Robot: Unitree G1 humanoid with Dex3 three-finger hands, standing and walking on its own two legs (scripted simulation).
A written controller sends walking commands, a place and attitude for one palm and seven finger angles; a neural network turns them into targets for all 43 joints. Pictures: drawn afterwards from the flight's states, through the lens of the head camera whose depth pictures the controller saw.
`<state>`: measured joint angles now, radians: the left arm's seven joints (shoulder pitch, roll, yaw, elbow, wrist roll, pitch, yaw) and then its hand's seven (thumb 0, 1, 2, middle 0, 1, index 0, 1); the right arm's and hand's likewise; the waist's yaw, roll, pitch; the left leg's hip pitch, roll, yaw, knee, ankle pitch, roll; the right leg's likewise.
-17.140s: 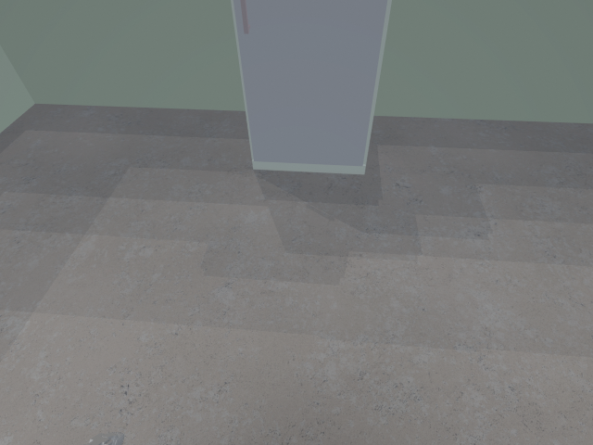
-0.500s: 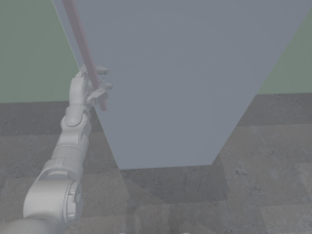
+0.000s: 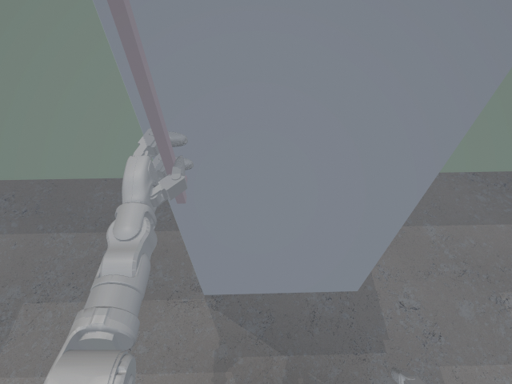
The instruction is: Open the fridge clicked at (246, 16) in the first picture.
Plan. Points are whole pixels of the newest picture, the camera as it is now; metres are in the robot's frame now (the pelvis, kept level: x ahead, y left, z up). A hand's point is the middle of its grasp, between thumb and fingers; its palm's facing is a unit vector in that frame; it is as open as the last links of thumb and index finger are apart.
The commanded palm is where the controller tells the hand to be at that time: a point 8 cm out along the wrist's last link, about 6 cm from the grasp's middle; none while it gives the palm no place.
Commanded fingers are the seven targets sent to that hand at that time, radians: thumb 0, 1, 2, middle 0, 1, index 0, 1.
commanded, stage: pull the door a little, standing still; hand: left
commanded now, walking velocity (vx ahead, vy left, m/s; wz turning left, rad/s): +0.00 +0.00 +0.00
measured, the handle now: (159, 114) +0.47 +0.15 +0.18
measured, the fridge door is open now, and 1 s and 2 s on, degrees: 0 13 46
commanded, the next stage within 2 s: walk backward, drawing the door open in 0.34 s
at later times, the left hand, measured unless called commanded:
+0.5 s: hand (180, 215) +0.34 +0.11 +0.11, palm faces -0.07 -1.00 -0.07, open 6.1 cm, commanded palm +0.31 +0.17 +0.10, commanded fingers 0.00 0.90 0.90 -0.45 -1.40 -0.45 -1.40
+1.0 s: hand (192, 228) +0.31 +0.09 +0.11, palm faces +0.12 -0.98 -0.17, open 5.0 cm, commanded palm +0.27 +0.14 +0.10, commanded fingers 0.00 0.90 0.90 -0.45 -1.40 -0.45 -1.40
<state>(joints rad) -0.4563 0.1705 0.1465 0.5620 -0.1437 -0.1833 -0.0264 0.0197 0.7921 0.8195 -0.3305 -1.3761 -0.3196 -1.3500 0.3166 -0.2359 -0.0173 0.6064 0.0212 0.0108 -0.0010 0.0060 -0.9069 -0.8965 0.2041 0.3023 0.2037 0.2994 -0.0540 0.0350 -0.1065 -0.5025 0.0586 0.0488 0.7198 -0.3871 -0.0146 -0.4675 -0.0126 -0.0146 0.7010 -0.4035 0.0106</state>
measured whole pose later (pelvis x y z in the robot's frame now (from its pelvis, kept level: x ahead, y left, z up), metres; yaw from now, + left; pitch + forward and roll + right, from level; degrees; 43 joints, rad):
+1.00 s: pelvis +0.11 -0.04 +0.02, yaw +1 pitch -2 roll +1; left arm 0.52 0.17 -0.07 -0.39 -0.01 -0.15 0.10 0.02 0.76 0.84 -0.45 -1.38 -0.48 -1.40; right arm 0.15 -0.18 0.01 0.56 -0.03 -0.09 -0.03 0.01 -0.90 -0.90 0.21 0.30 0.21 0.30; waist 0.02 0.02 0.10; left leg -0.30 -0.04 0.04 0.46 -0.10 0.04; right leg -0.29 0.02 -0.05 1.13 -0.50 0.02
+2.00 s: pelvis +0.05 -0.36 +0.02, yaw +45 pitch +0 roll +3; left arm 0.43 0.18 0.08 -0.29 0.00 -0.12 0.10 -0.04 0.69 0.80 -0.45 -1.40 -0.37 -1.40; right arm 0.16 -0.20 -0.06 0.69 -0.03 -0.11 -0.09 0.01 -0.90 -0.90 0.21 0.30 0.21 0.30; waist 0.00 0.08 0.09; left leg -0.52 0.00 -0.07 1.18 -0.51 -0.06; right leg -0.37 -0.05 -0.12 0.61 -0.25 -0.07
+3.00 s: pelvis +0.18 -0.69 +0.03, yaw +80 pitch +1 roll +3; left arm -0.27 0.32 0.18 0.47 -0.01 -0.19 0.13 0.00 0.67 0.83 -0.46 -1.40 -0.45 -1.40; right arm 0.15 -0.30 -0.03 0.64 0.01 -0.07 -0.09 0.01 -0.91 -0.90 0.20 0.30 0.20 0.30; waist 0.03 -0.04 0.03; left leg -0.13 -0.05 0.11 0.44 -0.44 0.05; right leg -0.36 -0.07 -0.19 0.36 -0.08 -0.05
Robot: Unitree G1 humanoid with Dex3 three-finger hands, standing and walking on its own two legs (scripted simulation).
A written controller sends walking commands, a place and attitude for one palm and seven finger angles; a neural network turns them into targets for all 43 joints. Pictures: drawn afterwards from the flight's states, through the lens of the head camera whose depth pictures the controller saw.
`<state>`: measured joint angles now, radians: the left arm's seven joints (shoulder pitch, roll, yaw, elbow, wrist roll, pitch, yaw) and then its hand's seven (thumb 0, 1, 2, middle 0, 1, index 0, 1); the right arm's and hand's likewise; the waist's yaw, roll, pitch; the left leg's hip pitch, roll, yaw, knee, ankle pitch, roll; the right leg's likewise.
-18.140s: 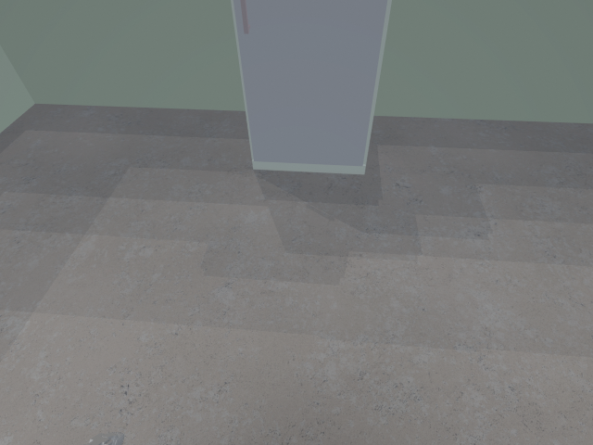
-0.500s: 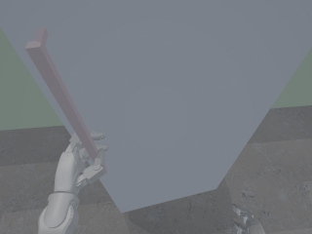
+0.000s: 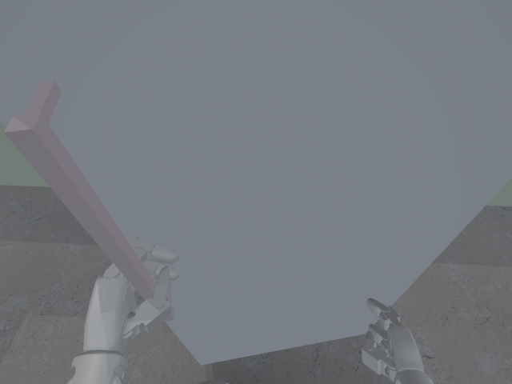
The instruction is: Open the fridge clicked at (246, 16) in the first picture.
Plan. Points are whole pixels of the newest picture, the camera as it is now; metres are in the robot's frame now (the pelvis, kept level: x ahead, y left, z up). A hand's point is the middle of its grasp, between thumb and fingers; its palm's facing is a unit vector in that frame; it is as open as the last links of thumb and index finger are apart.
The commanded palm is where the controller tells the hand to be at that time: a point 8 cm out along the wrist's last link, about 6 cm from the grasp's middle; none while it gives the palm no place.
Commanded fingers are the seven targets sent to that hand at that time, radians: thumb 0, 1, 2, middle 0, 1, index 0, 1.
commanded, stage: walk backward, drawing the door open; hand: left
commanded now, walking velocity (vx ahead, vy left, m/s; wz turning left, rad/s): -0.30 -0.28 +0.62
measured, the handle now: (128, 244) +0.24 +0.17 +0.17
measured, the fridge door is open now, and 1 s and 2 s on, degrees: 13 46 74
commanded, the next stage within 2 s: stop walking and hold the door back in 1.48 s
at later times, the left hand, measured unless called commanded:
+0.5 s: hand out of the picture +0.10 +0.08 +0.09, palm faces +0.49 -0.85 -0.21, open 5.2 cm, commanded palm +0.04 +0.11 +0.08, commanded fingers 0.00 0.90 0.90 -0.45 -1.40 -0.45 -1.40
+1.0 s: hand out of the picture -0.02 -0.04 +0.09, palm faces +0.77 -0.53 -0.35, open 5.7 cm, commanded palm -0.08 -0.04 +0.08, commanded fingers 0.00 0.90 0.90 -0.45 -1.40 -0.45 -1.40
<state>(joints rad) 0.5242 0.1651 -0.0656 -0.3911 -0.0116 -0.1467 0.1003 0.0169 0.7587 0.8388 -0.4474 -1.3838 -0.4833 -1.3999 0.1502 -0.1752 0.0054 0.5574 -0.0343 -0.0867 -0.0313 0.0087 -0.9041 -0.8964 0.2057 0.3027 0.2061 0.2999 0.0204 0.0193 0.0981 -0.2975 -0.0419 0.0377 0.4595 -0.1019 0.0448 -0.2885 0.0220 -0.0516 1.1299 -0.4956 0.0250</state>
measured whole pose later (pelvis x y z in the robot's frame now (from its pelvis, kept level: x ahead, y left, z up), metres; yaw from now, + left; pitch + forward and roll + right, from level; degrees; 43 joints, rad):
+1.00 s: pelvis -0.07 -0.32 +0.00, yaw +45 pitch +0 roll +3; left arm 0.43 0.18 0.08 -0.29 0.00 -0.12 0.10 -0.04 0.69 0.80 -0.45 -1.40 -0.37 -1.40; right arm 0.16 -0.20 -0.06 0.69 -0.03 -0.11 -0.09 0.01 -0.90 -0.90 0.21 0.30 0.21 0.30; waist 0.00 0.08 0.09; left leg -0.52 0.00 -0.07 1.18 -0.51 -0.06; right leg -0.37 -0.05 -0.12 0.61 -0.25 -0.07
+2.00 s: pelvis +0.06 -0.65 +0.01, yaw +79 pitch +1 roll +3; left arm -0.27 0.32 0.18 0.47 -0.01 -0.19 0.13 0.00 0.67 0.83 -0.46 -1.40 -0.45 -1.40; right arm 0.15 -0.30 -0.03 0.64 0.01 -0.07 -0.09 0.01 -0.91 -0.90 0.20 0.30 0.20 0.30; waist 0.03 -0.04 0.03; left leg -0.13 -0.05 0.11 0.44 -0.44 0.05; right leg -0.36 -0.07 -0.19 0.36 -0.08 -0.05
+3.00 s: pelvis +0.05 -0.65 +0.00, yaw +74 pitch -1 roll -2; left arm -0.31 0.39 0.25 0.48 -0.02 -0.21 0.04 -0.04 0.66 0.79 -0.46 -1.40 -0.44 -1.40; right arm 0.17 -0.18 0.06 0.68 0.01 -0.11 -0.09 0.01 -0.90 -0.90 0.21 0.30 0.21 0.30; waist 0.02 0.03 0.09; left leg -0.34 0.06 0.06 0.58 -0.21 0.00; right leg -0.21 0.01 -0.04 0.53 -0.28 0.01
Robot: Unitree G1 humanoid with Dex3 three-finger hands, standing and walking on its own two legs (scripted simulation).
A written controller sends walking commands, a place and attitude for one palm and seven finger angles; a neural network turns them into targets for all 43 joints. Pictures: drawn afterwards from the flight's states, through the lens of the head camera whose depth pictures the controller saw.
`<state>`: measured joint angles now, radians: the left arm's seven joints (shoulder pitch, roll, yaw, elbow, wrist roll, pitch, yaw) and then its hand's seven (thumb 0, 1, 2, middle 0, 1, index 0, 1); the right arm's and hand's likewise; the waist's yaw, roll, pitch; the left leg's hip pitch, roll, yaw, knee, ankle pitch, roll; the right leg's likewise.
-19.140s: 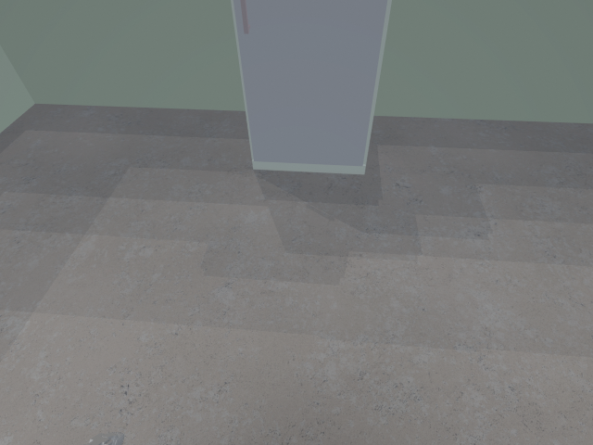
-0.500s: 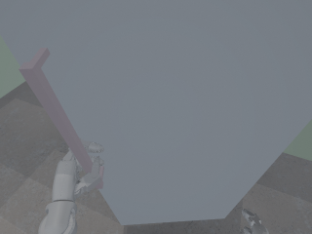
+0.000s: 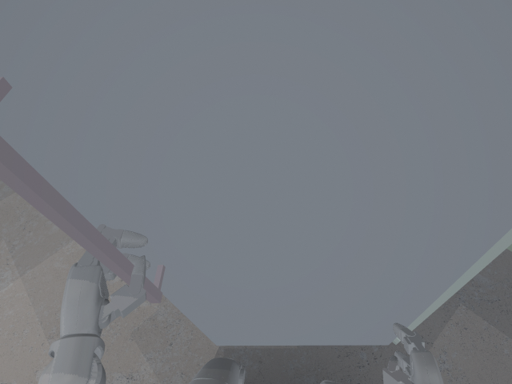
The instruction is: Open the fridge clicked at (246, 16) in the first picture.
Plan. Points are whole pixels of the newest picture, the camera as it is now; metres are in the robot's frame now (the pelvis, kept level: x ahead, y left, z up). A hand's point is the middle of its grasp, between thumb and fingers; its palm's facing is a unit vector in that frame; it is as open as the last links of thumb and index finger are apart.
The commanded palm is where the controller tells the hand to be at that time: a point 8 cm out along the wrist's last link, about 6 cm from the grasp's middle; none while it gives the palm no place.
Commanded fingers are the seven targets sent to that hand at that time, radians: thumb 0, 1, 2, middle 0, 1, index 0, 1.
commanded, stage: walk backward, drawing the door open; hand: left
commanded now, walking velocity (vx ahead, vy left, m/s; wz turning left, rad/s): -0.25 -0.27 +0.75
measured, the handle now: (102, 229) +0.27 +0.19 +0.17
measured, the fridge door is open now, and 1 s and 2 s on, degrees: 46 74 70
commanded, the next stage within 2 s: stop walking and hold the door back in 0.48 s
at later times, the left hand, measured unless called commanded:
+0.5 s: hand out of the picture +0.06 +0.10 +0.09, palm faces +0.57 -0.75 -0.33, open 5.8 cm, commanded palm +0.00 +0.12 +0.09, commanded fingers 0.00 0.90 0.90 -0.45 -1.40 -0.45 -1.40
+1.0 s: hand out of the picture +0.02 +0.07 +0.10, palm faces +0.78 -0.56 -0.27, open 5.4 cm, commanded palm -0.02 +0.11 +0.09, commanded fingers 0.00 0.90 0.90 -0.45 -1.40 -0.45 -1.40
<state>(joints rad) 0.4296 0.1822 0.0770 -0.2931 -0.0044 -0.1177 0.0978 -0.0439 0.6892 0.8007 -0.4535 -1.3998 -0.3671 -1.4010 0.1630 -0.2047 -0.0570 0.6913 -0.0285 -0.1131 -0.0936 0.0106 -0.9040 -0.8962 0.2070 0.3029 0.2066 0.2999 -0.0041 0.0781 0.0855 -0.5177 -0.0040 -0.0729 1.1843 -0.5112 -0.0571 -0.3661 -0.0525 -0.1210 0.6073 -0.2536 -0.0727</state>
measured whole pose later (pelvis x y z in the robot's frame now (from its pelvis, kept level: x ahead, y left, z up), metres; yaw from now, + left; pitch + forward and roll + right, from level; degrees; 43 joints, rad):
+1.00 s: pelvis -0.14 -0.32 +0.01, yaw +35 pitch +1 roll +3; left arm -0.27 0.32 0.18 0.47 -0.01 -0.19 0.13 0.00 0.67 0.83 -0.46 -1.40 -0.45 -1.40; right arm 0.15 -0.30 -0.03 0.64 0.01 -0.07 -0.09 0.01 -0.91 -0.90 0.20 0.30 0.20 0.30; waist 0.03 -0.04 0.03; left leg -0.13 -0.05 0.11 0.44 -0.44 0.05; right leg -0.36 -0.07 -0.19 0.36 -0.08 -0.05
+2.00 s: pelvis -0.15 -0.32 +0.00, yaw +29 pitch -1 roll -2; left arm -0.31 0.39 0.25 0.48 -0.02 -0.21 0.04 -0.04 0.66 0.79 -0.46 -1.40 -0.44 -1.40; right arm 0.17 -0.18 0.06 0.68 0.01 -0.11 -0.09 0.01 -0.90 -0.90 0.21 0.30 0.21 0.30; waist 0.02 0.03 0.09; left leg -0.34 0.06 0.06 0.58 -0.21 0.00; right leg -0.21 0.01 -0.04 0.53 -0.28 0.01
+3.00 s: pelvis -0.12 -0.30 -0.01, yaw +29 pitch +7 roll -1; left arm -0.31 0.43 0.36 0.52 -0.07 -0.16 -0.06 -0.01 -0.54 0.21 -0.28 -1.18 -0.28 -1.18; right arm 0.27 -0.25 0.00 0.67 0.02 -0.10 -0.08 0.01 -0.90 -0.90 0.21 0.30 0.21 0.30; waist 0.01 0.02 -0.08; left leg -0.53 0.04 0.04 0.71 -0.30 0.01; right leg -0.41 -0.01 -0.04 0.69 -0.40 0.00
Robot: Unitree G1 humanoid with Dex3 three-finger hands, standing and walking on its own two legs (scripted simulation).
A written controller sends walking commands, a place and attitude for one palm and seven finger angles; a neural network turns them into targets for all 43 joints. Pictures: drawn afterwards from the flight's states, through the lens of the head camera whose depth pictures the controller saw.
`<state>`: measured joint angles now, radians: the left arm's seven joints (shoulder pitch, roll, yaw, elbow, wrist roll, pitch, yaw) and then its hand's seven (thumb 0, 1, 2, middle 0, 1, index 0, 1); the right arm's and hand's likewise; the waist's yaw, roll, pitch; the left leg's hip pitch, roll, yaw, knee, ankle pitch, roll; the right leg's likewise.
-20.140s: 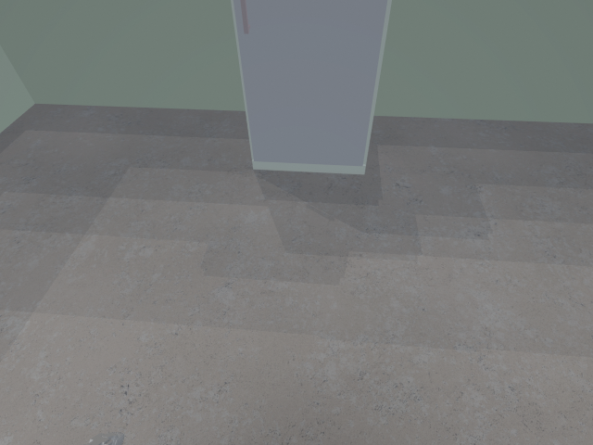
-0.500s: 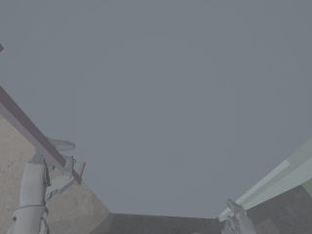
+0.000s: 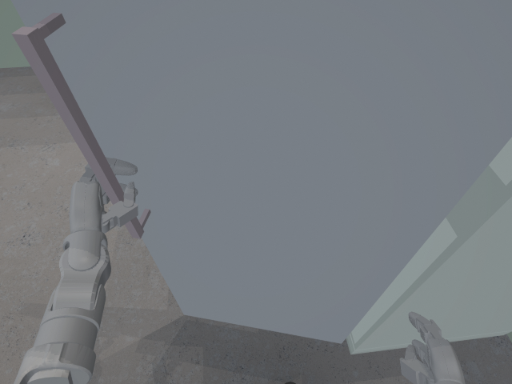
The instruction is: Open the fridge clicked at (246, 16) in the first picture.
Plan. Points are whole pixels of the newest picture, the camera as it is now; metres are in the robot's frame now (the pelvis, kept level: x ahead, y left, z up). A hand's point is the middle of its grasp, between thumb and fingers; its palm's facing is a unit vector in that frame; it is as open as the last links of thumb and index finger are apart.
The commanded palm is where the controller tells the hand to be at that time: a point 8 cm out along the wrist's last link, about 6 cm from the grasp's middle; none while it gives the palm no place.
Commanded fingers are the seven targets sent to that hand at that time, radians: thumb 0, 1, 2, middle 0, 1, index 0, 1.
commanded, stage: stop walking and hold the door back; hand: left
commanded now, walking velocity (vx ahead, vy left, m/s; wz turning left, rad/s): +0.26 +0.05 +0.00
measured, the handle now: (106, 156) +0.39 +0.26 +0.15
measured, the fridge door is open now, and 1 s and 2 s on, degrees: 74 70 67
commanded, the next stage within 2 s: loosen the grip on the handle in 1.22 s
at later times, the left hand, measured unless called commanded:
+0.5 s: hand (142, 176) +0.41 +0.23 +0.09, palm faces +0.34 -0.90 -0.28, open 5.5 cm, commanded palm +0.35 +0.30 +0.08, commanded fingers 0.00 0.90 0.90 -0.45 -1.40 -0.45 -1.40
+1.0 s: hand (131, 191) +0.38 +0.24 +0.08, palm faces +0.22 -0.93 -0.28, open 5.6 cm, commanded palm +0.35 +0.29 +0.08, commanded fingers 0.00 0.90 0.90 -0.45 -1.40 -0.45 -1.40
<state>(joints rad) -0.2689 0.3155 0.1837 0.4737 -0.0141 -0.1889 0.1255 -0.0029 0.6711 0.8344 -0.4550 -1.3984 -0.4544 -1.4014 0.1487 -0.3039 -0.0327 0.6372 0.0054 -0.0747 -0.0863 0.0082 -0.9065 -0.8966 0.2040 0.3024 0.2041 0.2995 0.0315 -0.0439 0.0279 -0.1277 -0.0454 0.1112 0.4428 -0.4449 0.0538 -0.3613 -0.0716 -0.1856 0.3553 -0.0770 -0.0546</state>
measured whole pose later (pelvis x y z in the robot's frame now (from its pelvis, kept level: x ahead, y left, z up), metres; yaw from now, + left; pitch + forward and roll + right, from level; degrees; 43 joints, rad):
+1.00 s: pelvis -0.01 +0.02 -0.01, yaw -6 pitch -1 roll -2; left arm -0.31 0.39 0.25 0.48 -0.02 -0.21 0.04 -0.04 0.66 0.79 -0.46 -1.40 -0.44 -1.40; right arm 0.17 -0.18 0.06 0.68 0.01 -0.11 -0.09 0.01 -0.90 -0.90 0.21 0.30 0.21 0.30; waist 0.02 0.03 0.09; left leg -0.34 0.06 0.06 0.58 -0.21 0.00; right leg -0.21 0.01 -0.04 0.53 -0.28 0.01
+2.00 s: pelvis +0.02 +0.01 -0.03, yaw -5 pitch +7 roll -1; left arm -0.31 0.43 0.36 0.52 -0.07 -0.16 -0.06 -0.01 -0.54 0.21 -0.28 -1.18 -0.28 -1.18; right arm 0.27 -0.25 0.00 0.67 0.02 -0.10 -0.08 0.01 -0.90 -0.90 0.21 0.30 0.21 0.30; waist 0.01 0.02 -0.08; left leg -0.53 0.04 0.04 0.71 -0.30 0.01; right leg -0.41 -0.01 -0.04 0.69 -0.40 0.00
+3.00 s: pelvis +0.01 +0.03 -0.04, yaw -5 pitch +8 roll -3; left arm -0.16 0.57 0.56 0.51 -0.15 -0.20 -0.25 -0.02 -0.55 0.20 -0.25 -1.15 -0.26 -1.15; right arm 0.30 -0.26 0.02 0.64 0.03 -0.09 -0.13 0.01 -0.90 -0.90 0.21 0.30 0.21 0.30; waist -0.01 0.01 -0.09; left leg -0.62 0.04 0.03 0.79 -0.31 0.04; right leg -0.47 -0.01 -0.05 0.72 -0.39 0.03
